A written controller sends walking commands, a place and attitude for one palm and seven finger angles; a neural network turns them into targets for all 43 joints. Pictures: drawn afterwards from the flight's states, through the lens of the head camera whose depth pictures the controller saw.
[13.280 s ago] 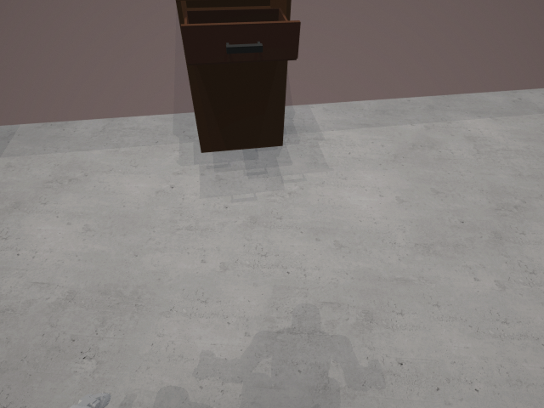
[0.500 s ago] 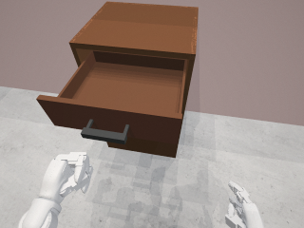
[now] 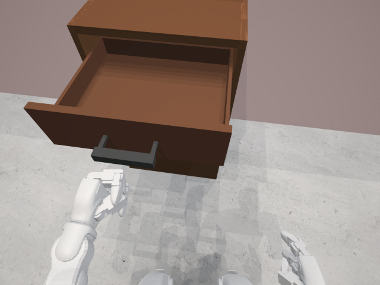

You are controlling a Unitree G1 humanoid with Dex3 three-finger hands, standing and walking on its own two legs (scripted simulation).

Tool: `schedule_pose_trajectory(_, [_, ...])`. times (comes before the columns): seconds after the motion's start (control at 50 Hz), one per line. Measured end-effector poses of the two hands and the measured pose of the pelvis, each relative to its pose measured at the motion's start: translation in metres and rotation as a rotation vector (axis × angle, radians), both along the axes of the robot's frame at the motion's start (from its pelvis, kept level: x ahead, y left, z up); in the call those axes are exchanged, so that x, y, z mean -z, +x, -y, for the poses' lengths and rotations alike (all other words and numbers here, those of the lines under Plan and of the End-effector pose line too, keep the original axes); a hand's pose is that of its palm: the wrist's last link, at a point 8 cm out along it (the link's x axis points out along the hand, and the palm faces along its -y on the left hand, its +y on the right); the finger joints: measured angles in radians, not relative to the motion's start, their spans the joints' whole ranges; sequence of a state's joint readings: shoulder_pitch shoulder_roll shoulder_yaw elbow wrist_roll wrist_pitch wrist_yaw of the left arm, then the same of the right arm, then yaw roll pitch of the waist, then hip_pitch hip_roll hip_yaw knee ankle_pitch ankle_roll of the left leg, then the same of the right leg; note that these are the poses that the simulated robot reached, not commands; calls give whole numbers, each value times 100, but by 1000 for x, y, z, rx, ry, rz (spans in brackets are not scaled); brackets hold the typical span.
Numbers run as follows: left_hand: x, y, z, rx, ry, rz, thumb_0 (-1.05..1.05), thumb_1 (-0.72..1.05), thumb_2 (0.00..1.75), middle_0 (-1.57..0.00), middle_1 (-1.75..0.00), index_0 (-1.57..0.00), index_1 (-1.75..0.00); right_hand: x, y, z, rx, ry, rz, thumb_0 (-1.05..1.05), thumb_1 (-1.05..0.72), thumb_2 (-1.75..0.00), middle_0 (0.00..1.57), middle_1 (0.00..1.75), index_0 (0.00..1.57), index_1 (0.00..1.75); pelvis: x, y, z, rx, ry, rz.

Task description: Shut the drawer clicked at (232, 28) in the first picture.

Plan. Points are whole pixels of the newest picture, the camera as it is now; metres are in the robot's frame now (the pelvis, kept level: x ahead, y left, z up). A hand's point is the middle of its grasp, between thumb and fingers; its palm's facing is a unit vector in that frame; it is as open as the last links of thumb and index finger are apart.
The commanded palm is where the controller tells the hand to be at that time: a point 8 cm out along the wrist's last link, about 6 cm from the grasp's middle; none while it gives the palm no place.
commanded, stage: bring the fist close to the handle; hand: left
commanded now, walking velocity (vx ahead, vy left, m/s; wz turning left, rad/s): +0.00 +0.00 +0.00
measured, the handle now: (127, 149) +0.40 +0.16 +0.03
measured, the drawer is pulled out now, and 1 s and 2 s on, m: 0.29 0.28 0.17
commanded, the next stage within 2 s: push the drawer shut in 0.56 s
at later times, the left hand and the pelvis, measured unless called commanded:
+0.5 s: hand (127, 202) +0.27 +0.14 +0.03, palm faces -0.12 -0.99 -0.04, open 3.3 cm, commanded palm +0.26 +0.20 +0.03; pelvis -0.01 -0.01 -0.01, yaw +0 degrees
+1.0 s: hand (131, 181) +0.32 +0.14 +0.03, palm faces -0.13 -0.99 -0.05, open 3.3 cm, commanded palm +0.31 +0.19 +0.03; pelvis -0.01 -0.01 -0.02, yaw +0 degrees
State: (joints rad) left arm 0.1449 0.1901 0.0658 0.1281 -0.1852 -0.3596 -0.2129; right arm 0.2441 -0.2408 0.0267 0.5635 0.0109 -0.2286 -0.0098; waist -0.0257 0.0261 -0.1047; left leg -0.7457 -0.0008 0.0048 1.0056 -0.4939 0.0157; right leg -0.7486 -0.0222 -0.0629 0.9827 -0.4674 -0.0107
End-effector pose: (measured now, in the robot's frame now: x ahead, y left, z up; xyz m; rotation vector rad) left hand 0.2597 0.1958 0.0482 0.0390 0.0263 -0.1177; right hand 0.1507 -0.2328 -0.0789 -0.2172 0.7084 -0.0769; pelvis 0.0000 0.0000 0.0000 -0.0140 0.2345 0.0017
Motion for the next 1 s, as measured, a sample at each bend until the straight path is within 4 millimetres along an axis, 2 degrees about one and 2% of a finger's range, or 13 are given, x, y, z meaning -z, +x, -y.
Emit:
schedule_pose_trajectory(0.22, [25, 9, 10, 10, 7, -17, 2, 89, 89, -140, -160, -140, -160, 18, -1, 6, 1, -1, -32, 1, -91, -90, 20, 30, 20, 30, 16, -8, 5, 0, 3, -39])
schedule_pose_trajectory(0.38, [6, 6, 4, -11, 18, 42, 2, 90, 89, -140, -160, -140, -160, 19, -7, 12, 23, 11, -46, 1, -91, -90, 20, 30, 20, 29, 14, -8, 10, 2, 4, -34])
schedule_pose_trajectory(0.54, [23, -1, 3, -1, 6, -37, 2, 90, 90, -140, -160, -140, -160, 15, -9, 21, 30, -9, -45, 1, -91, -90, 20, 30, 20, 30, 14, -10, 14, -4, 2, -30])
schedule_pose_trajectory(0.64, [12, -1, 4, -3, 12, 23, 2, 89, 89, -140, -160, -140, -160, 14, -9, 24, 38, -18, -32, 1, -91, -90, 20, 30, 20, 29, 14, -10, 14, -4, -1, -28])
schedule_pose_trajectory(0.72, [10, 5, 1, -7, 16, 44, 2, 89, 89, -140, -160, -140, -160, 16, -9, 22, 34, -14, -36, 1, -91, -90, 20, 30, 20, 29, 15, -10, 13, -5, 0, -30])
schedule_pose_trajectory(0.86, [26, 27, 3, 14, 9, -25, 2, 89, 90, -140, -160, -140, -160, 22, -13, 19, 39, -16, -67, 1, -91, -90, 20, 30, 20, 29, 17, -12, 11, -4, -3, -44])
schedule_pose_trajectory(0.94, [18, 41, 3, 15, 3, 11, 3, 89, 90, -140, -160, -140, -160, 24, -18, 17, 50, -17, -88, 1, -91, -90, 20, 30, 20, 29, 17, -10, 9, -1, -4, -52])
schedule_pose_trajectory(1.0, [17, 44, 2, 13, 6, 15, 4, 87, 90, -140, -160, -140, -160, 25, -22, 15, 54, -13, -108, 1, -91, -90, 20, 30, 20, 29, 16, -8, 7, 0, -4, -56])
